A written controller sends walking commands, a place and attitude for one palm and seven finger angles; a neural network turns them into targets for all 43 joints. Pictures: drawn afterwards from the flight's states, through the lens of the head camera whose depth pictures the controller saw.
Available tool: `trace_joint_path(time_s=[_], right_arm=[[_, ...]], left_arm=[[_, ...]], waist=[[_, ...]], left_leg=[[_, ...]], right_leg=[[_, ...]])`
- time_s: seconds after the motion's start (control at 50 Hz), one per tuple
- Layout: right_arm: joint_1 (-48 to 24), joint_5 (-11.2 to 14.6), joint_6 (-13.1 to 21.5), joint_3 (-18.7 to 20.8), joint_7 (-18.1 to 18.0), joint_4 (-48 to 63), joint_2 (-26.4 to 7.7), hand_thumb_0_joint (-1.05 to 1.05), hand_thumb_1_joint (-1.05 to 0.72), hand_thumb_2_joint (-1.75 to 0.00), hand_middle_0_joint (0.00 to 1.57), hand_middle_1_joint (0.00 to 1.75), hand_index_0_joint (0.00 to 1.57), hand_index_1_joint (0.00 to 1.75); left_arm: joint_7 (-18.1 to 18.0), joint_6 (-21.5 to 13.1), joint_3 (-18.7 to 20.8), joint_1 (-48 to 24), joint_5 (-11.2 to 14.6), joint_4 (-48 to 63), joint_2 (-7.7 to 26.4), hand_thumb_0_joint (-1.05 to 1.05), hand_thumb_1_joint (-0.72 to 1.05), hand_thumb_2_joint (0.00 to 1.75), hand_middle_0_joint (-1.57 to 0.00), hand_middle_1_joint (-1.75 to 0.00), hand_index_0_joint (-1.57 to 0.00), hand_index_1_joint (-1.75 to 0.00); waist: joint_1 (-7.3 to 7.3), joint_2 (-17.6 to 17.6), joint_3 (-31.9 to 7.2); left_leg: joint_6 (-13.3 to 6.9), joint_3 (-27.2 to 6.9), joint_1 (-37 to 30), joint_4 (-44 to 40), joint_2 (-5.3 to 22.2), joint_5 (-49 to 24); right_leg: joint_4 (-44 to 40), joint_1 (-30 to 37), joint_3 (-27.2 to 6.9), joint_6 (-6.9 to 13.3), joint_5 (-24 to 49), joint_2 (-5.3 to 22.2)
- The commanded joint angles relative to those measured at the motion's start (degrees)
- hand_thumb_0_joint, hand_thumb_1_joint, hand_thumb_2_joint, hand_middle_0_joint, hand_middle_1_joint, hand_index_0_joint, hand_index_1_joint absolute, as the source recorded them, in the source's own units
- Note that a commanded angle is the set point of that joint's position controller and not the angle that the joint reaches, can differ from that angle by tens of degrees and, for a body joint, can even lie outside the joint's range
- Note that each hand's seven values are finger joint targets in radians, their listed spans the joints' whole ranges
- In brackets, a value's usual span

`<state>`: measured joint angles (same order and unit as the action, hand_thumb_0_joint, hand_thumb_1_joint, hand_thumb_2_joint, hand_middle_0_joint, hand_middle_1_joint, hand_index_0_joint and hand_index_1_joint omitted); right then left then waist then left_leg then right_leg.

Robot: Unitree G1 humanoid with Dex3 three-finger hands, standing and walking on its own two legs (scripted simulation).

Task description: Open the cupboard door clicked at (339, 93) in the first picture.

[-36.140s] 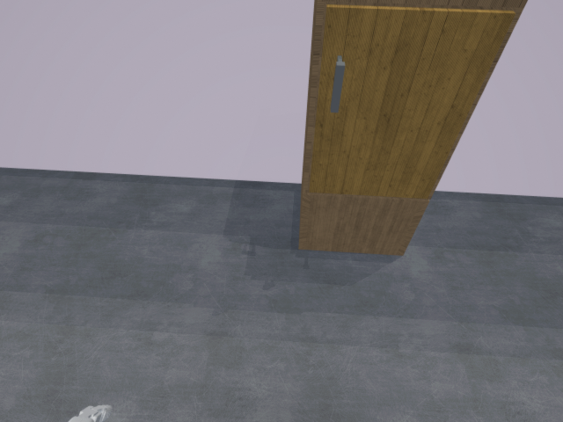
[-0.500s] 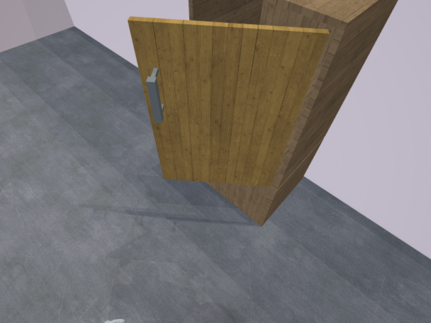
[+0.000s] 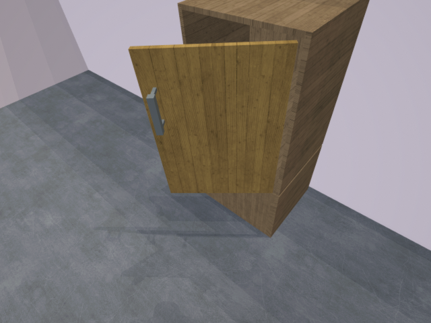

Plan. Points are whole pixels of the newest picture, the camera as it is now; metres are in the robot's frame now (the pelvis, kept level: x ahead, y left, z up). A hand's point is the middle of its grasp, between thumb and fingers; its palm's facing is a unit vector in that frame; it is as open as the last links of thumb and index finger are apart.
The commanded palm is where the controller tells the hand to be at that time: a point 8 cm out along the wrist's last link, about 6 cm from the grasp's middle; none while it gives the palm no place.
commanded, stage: come to a stop and stand still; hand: left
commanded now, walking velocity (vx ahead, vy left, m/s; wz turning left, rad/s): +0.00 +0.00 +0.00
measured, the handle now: (157, 111) +0.65 +0.21 +0.05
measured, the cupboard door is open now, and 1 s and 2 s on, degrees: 39 39 39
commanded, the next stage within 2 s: look again from close up in 0.28 s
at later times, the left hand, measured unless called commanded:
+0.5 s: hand out of the picture +0.01 +0.15 -0.16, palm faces +0.03 -0.98 -0.21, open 7.3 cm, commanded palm none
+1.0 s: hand out of the picture +0.04 +0.13 -0.16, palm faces +0.07 -0.98 -0.21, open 7.3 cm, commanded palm none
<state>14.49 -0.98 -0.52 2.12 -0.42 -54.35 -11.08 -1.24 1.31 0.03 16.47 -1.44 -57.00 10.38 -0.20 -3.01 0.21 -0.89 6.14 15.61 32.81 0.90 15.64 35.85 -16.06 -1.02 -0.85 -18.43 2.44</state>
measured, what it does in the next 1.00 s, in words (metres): shifts its weight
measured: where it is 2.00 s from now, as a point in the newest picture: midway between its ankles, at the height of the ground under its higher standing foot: outside the picture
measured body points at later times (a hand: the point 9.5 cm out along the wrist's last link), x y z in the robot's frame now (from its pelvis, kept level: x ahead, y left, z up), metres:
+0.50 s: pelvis +0.01 -0.03 +0.01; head +0.03 -0.04 +0.46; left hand +0.01 +0.20 -0.14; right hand -0.01 -0.23 -0.16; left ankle +0.02 +0.11 -0.73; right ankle +0.01 -0.13 -0.73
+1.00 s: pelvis +0.04 -0.04 +0.01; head +0.06 -0.05 +0.46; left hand +0.04 +0.19 -0.14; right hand +0.06 -0.26 -0.15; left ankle +0.02 +0.11 -0.73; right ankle +0.01 -0.13 -0.73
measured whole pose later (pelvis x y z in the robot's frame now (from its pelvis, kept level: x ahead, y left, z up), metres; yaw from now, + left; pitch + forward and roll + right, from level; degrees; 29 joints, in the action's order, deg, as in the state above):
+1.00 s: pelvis +0.04 -0.04 +0.01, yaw +2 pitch +0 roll +1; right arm 14.4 -0.6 1.4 0.5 -1.7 -64.2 -9.4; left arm -1.3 -1.3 0.3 15.9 -1.0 -63.6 8.5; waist 0.6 -0.7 1.6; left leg 3.0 3.0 9.7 24.2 3.5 13.9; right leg 27.5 -9.4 2.3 2.3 -17.8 -0.5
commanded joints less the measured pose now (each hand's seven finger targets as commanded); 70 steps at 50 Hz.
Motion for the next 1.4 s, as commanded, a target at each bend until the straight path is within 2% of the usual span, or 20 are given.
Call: trace_joint_path(time_s=[0.0, 0.2, 0.44, 0.62, 0.68, 0.92, 1.0, 1.04, 1.1, 1.14, 1.18, 1.22, 1.24, 1.26, 1.28, 1.3, 1.32, 1.34, 1.36, 1.38], right_arm=[[3.8, -0.5, 0.7, 0.5, -0.1, 1.5, -4.7, 0.00, -0.90, -0.90, 0.20, 0.30, 0.20, 0.30], [7.1, -0.2, 2.1, -0.7, -0.6, -3.3, -3.6, 0.00, -0.90, -0.90, 0.20, 0.30, 0.20, 0.30], [8.0, 0.2, 2.5, -1.3, -1.2, -7.8, -1.7, 0.00, -0.90, -0.90, 0.20, 0.30, 0.20, 0.30], [5.9, 0.2, 2.4, -1.2, -1.4, -8.4, -1.9, 0.00, -0.90, -0.90, 0.20, 0.30, 0.20, 0.30], [5.3, 0.2, 2.3, -1.2, -1.4, -8.5, -2.1, 0.00, -0.90, -0.90, 0.20, 0.30, 0.20, 0.30], [3.5, 0.1, 2.4, -1.1, -1.6, -8.1, -3.2, 0.00, -0.90, -0.90, 0.20, 0.30, 0.20, 0.30], [3.6, 0.1, 2.3, -1.3, -1.6, -8.7, -2.7, 0.00, -0.90, -0.90, 0.20, 0.30, 0.20, 0.30], [4.0, -0.1, 2.0, -1.2, -1.3, -8.5, -2.3, 0.00, -0.90, -0.90, 0.20, 0.30, 0.20, 0.30], [2.9, -0.3, 1.6, -1.2, -0.9, -7.4, -1.7, 0.00, -0.90, -0.90, 0.20, 0.30, 0.20, 0.30], [2.7, -0.4, 1.6, -1.0, -0.8, -6.6, -1.4, 0.00, -0.90, -0.90, 0.20, 0.30, 0.20, 0.30], [3.6, -0.4, 2.0, -1.0, -0.7, -6.3, -1.2, 0.00, -0.90, -0.90, 0.20, 0.30, 0.20, 0.30], [7.0, -0.3, 2.5, -1.0, -0.7, -7.1, -1.3, 0.00, -0.90, -0.90, 0.20, 0.30, 0.20, 0.30], [9.8, -0.4, 2.8, -0.7, -0.7, -7.9, -2.3, 0.00, -0.90, -0.90, 0.20, 0.30, 0.20, 0.30], [13.2, -0.7, 3.1, -0.2, -0.9, -9.1, -4.8, 0.00, -0.90, -0.90, 0.20, 0.30, 0.20, 0.30], [17.3, -0.9, 3.0, 0.4, -1.4, -10.0, -6.9, 0.00, -0.90, -0.90, 0.20, 0.30, 0.20, 0.30], [19.5, -0.9, 2.9, 0.2, -1.7, -10.3, -6.3, 0.00, -0.90, -0.90, 0.20, 0.30, 0.20, 0.30], [19.1, -0.8, 3.2, 0.0, -1.8, -9.8, -5.4, 0.00, -0.90, -0.90, 0.20, 0.30, 0.20, 0.30], [16.7, -0.9, 3.4, -0.2, -1.7, -9.1, -4.0, 0.00, -0.90, -0.90, 0.20, 0.30, 0.20, 0.30], [14.2, -1.1, 3.7, -0.4, -1.8, -8.2, -4.2, 0.00, -0.90, -0.90, 0.20, 0.30, 0.20, 0.30], [12.0, -1.1, 3.8, -0.5, -2.0, -7.7, -4.2, 0.00, -0.90, -0.90, 0.20, 0.30, 0.20, 0.30]], left_arm=[[-0.5, -1.4, 1.5, 0.0, 0.2, 3.5, 7.8, 0.00, 0.90, 0.90, -0.20, -0.30, -0.20, -0.30], [-0.4, -2.3, 1.2, 2.4, 0.7, -0.1, 5.4, 0.00, 0.90, 0.90, -0.20, -0.30, -0.20, -0.30], [-0.6, -3.0, 0.8, 3.1, 0.8, -4.4, 4.0, 0.00, 0.90, 0.90, -0.20, -0.30, -0.20, -0.30], [-0.8, -3.3, 0.9, 3.3, 0.7, -5.2, 4.0, 0.00, 0.90, 0.90, -0.20, -0.30, -0.20, -0.30], [-0.8, -3.3, 1.0, 3.0, 0.6, -5.0, 4.3, 0.00, 0.90, 0.90, -0.20, -0.30, -0.20, -0.30], [-0.7, -3.5, 1.4, 3.0, 0.7, -5.0, 5.2, 0.00, 0.90, 0.90, -0.20, -0.30, -0.20, -0.30], [-0.7, -3.4, 1.5, 3.4, 0.7, -5.1, 4.8, 0.00, 0.90, 0.90, -0.20, -0.30, -0.20, -0.30], [-0.6, -3.2, 1.9, 4.2, 0.4, -5.2, 5.3, 0.00, 0.90, 0.90, -0.20, -0.30, -0.20, -0.30], [-0.3, -2.9, 2.7, 5.8, 0.4, -5.1, 6.9, 0.00, 0.90, 0.90, -0.20, -0.30, -0.20, -0.30], [-0.3, -2.9, 3.4, 6.7, 0.2, -4.7, 7.5, 0.00, 0.90, 0.90, -0.20, -0.30, -0.20, -0.30], [-0.4, -2.9, 3.8, 6.9, 0.1, -4.3, 7.1, 0.00, 0.90, 0.90, -0.20, -0.30, -0.20, -0.30], [-0.3, -2.8, 3.8, 5.8, 0.2, -3.9, 6.1, 0.00, 0.90, 0.90, -0.20, -0.30, -0.20, -0.30], [-0.2, -2.5, 3.6, 4.8, 0.0, -3.2, 5.2, 0.00, 0.90, 0.90, -0.20, -0.30, -0.20, -0.30], [0.0, -2.4, 3.4, 3.4, 0.0, -2.4, 3.8, 0.00, 0.90, 0.90, -0.20, -0.30, -0.20, -0.30], [0.1, -2.7, 3.0, 1.3, 0.0, -1.2, 1.7, 0.00, 0.90, 0.90, -0.20, -0.30, -0.20, -0.30], [0.0, -2.9, 2.7, -1.9, 0.0, 0.4, 1.6, 0.00, 0.90, 0.90, -0.20, -0.30, -0.20, -0.30], [0.1, -3.2, 2.8, -3.8, 0.1, 1.2, 1.3, 0.00, 0.90, 0.90, -0.20, -0.30, -0.20, -0.30], [0.4, -3.4, 2.8, -5.0, 0.2, 1.4, 0.8, 0.00, 0.90, 0.90, -0.20, -0.30, -0.20, -0.30], [0.6, -3.3, 2.5, -4.0, 0.3, 1.1, -0.3, 0.00, 0.90, 0.90, -0.20, -0.30, -0.20, -0.30], [0.7, -3.0, 2.3, -2.4, 0.4, 0.5, -1.4, 0.00, 0.90, 0.90, -0.20, -0.30, -0.20, -0.30]], waist=[[-1.04, 6.4, 6.3], [-0.11, 1.9, 4.0], [-0.10, 3.7, 3.6], [-0.14, 4.3, 3.0], [-0.14, 4.1, 4.3], [0.22, 3.7, 1.4], [0.56, 3.7, 1.5], [1.05, 5.9, 2.7], [2.05, 9.3, 6.7], [2.25, 10.9, 8.2], [1.97, 10.1, 8.0], [0.37, 8.4, 6.4], [-0.76, 3.6, 6.1], [-1.94, -5.5, 6.0], [-3.41, -13.5, 5.8], [-4.43, -12.4, 7.7], [-4.19, -7.7, 8.4], [-3.15, -2.8, 8.3], [-1.94, -1.5, 6.9], [-0.64, -2.2, 5.7]], left_leg=[[-1.1, -6.7, -0.2, -8.8, 3.0, 9.5], [-0.8, -8.0, 0.5, -12.7, 4.7, 4.7], [-0.1, -6.0, -3.7, -11.2, 5.1, -6.0], [0.2, -5.5, -5.7, -10.4, 5.0, -9.2], [0.3, -5.4, -5.7, -10.7, 5.1, -9.3], [0.6, -5.1, -7.9, -10.2, 5.4, -13.3], [0.8, -4.7, -7.3, -9.9, 5.1, -11.4], [0.7, -3.6, -5.0, -8.1, 3.8, -4.9], [1.3, -1.1, 2.3, -2.2, 1.2, 3.4], [1.3, -0.9, 5.3, 1.4, 1.5, 5.8], [1.0, -1.0, 4.7, 0.4, 1.7, 5.9], [0.3, -0.8, -3.4, -6.1, 1.5, 0.1], [-0.6, -2.6, -8.3, -7.8, 2.9, -4.7], [-3.7, -9.1, -13.2, -10.0, 8.2, -9.6], [-8.9, -18.0, -16.8, -15.0, 15.4, -13.5], [-13.2, -22.9, -18.0, -17.2, 18.9, -17.9], [-15.1, -22.9, -16.7, -16.3, 20.1, -21.0], [-15.2, -21.4, -15.2, -15.3, 19.9, -25.3], [-13.7, -18.4, -12.7, -15.8, 18.8, -27.6], [-12.2, -14.7, -11.2, -15.7, 17.1, -30.2]], right_leg=[[-14.1, -10.2, -6.5, 3.5, -14.8, 2.7], [-12.8, -2.9, -4.4, 3.6, -4.0, 2.2], [-13.7, 0.2, -3.6, 3.5, 6.1, 2.7], [-13.7, 1.2, -3.6, 3.5, 11.9, 3.1], [-13.8, 0.8, -3.4, 3.4, 12.0, 3.0], [-13.5, 4.4, -2.8, 3.5, 19.5, 3.4], [-13.9, 5.3, -2.6, 3.6, 17.5, 3.7], [-14.8, 5.9, -3.9, 4.4, 10.4, 4.3], [-19.3, 6.6, -10.1, 7.4, 2.1, 8.5], [-20.1, 7.5, -12.5, 9.9, 4.4, 11.4], [-17.6, 7.5, -11.3, 10.8, 9.4, 12.3], [-12.8, 3.5, -6.2, 8.9, 9.8, 9.1], [-8.3, 0.1, -2.7, 7.4, 6.3, 5.1], [0.2, -6.0, 2.5, 5.4, -0.2, 0.2], [10.7, -13.3, 8.1, 3.7, -10.8, -2.9], [20.7, -20.5, 6.1, 4.0, -18.1, -2.5], [25.3, -22.7, 4.1, 4.5, -17.8, -0.1], [24.8, -22.1, 2.7, 4.6, -16.2, 1.5], [22.9, -18.7, 2.6, 4.0, -13.9, 2.3], [19.7, -15.1, 3.4, 3.4, -11.5, 2.2]])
